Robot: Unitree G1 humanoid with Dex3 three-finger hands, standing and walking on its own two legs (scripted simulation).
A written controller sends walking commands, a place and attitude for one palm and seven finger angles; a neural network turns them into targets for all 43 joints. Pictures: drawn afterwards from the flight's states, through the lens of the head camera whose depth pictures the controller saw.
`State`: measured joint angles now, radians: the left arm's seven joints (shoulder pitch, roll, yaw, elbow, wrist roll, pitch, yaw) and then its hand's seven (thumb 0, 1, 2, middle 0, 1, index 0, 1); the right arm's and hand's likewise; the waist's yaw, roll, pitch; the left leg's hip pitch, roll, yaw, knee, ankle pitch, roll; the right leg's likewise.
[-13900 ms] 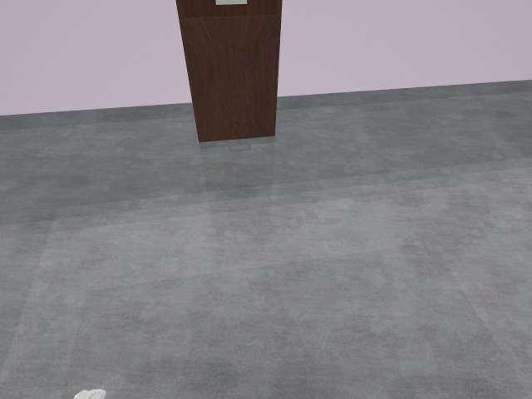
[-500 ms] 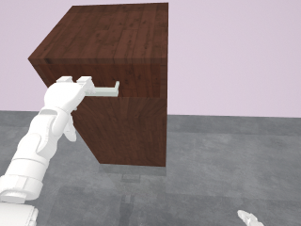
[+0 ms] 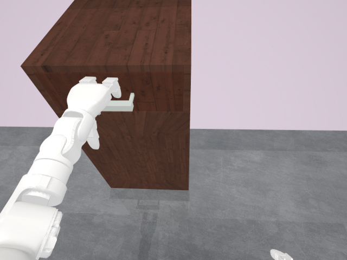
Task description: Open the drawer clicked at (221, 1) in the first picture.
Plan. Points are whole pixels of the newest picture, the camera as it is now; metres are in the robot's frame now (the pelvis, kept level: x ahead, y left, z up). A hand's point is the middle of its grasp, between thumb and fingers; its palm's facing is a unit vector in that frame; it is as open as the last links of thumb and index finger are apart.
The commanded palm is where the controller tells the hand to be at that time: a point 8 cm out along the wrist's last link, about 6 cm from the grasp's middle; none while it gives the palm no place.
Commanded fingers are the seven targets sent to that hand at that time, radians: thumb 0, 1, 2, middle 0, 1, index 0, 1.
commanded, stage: move the hooked fingers above the handle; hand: left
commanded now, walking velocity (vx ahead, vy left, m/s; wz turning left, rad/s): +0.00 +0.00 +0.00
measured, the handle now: (111, 100) +0.54 +0.23 +0.02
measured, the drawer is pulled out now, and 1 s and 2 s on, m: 0.00 0.00 0.00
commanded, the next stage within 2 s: lower the fingers behind the handle in 1.46 s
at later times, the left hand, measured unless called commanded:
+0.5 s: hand (110, 97) +0.50 +0.21 +0.08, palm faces -0.03 +0.01 -1.00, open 13.8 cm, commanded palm +0.48 +0.22 +0.14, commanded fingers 0.00 -0.50 0.30 -0.30 -1.20 -0.30 -1.20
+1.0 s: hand (103, 101) +0.48 +0.23 +0.08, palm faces -0.04 +0.02 -1.00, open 13.8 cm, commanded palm +0.48 +0.23 +0.14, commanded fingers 0.00 -0.50 0.30 -0.30 -1.20 -0.30 -1.20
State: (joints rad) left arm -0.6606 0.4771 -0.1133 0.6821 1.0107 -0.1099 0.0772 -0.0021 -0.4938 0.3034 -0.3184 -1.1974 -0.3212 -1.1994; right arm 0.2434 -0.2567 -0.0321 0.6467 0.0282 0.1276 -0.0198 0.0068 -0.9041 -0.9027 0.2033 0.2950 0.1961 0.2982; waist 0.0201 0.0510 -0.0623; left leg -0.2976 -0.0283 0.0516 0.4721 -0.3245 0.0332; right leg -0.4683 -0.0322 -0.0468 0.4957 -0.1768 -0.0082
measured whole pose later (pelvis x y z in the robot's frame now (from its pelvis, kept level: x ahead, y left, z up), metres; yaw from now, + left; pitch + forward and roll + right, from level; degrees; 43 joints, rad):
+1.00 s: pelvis +0.00 -0.01 -0.01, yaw +0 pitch +15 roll +0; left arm -0.88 0.58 -0.05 0.99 1.06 -0.16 0.16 0.00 -0.49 0.30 -0.32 -1.20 -0.32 -1.20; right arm 0.34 -0.29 -0.05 0.68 0.01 0.12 -0.04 0.00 -0.90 -0.90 0.20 0.30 0.20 0.30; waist -0.07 0.04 -0.09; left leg -0.48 -0.01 0.05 0.59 -0.36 0.03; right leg -0.64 -0.01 -0.05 0.56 -0.19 -0.02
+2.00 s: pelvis +0.01 +0.00 -0.01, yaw +0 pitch +17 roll +0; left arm -0.83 0.53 -0.03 0.98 1.09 -0.14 0.22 0.00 -0.49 0.30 -0.32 -1.20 -0.32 -1.20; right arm 0.33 -0.28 -0.06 0.68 -0.01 0.12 -0.02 0.00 -0.90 -0.90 0.20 0.30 0.20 0.30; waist -0.07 0.04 -0.11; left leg -0.52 0.00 0.05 0.63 -0.40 0.03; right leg -0.67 -0.01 -0.05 0.60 -0.22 -0.01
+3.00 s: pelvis +0.00 +0.00 -0.03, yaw -1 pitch +21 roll -1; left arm -0.86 0.54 0.00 1.10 1.10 -0.12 0.30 0.00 -0.49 0.30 -0.32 -1.20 -0.32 -1.20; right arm 0.34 -0.27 -0.05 0.70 -0.02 0.11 -0.01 0.00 -0.90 -0.90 0.21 0.30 0.20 0.30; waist -0.12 0.05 -0.13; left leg -0.68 0.00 0.05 0.76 -0.44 0.03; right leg -0.83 -0.01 -0.04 0.71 -0.24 -0.01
